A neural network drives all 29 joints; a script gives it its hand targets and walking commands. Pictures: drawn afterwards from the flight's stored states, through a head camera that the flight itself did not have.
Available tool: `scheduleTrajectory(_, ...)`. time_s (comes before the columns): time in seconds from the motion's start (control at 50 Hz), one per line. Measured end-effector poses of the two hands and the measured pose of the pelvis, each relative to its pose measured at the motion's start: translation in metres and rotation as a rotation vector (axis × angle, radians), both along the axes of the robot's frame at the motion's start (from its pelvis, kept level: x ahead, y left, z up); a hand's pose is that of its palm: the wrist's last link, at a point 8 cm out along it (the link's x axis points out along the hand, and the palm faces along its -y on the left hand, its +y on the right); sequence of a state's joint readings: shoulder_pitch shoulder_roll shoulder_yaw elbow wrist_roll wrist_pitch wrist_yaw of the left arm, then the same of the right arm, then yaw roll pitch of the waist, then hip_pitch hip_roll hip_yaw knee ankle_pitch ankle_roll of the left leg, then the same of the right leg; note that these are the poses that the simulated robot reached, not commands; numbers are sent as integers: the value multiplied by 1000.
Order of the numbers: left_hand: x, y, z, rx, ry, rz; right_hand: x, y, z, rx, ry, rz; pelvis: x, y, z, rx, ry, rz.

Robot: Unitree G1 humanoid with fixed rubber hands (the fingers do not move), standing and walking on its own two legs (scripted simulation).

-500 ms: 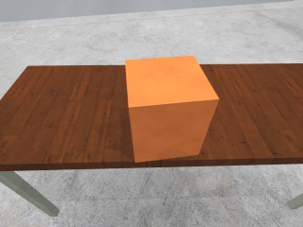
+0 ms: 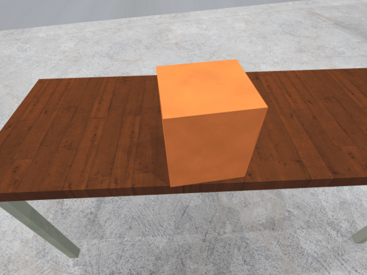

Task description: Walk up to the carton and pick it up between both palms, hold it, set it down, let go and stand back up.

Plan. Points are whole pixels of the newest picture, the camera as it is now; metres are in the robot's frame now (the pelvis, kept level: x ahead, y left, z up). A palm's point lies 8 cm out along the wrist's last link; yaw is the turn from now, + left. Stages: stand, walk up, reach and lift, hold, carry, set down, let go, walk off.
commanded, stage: stand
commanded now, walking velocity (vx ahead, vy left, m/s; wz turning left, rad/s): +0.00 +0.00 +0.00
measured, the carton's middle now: (202, 124) +0.46 -0.02 +0.07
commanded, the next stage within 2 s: none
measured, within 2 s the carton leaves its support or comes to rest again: neither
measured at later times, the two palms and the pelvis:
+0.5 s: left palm out of the picture -0.01 +0.21 -0.14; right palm out of the picture +0.00 -0.25 -0.14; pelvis +0.01 -0.01 +0.00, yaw +0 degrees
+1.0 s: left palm out of the picture +0.06 +0.21 -0.14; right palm out of the picture +0.04 -0.24 -0.14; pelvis +0.05 -0.01 +0.00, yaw +0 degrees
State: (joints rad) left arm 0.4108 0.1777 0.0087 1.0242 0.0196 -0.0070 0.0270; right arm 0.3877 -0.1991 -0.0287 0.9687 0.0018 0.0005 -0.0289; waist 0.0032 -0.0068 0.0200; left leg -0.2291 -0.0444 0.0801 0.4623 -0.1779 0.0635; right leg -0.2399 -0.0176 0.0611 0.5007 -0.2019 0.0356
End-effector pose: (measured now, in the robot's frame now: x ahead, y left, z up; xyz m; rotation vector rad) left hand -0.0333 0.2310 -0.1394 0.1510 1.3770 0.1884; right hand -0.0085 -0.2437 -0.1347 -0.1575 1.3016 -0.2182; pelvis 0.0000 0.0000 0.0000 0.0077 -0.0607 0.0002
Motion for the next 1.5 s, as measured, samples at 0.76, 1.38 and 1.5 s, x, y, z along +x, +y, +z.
scheduleTrajectory(0.76,70,-23,0,-18,-52,-29,28,1,-2,27,36,-5,32,-14,3,-4,26,-7)
scheduleTrajectory(1.38,96,-14,-3,-19,3,-33,67,18,1,26,43,1,63,-2,6,-3,29,-9)
scheduleTrajectory(1.5,98,-12,-3,-19,9,-34,68,21,1,27,48,-2,66,1,6,-2,29,-9)
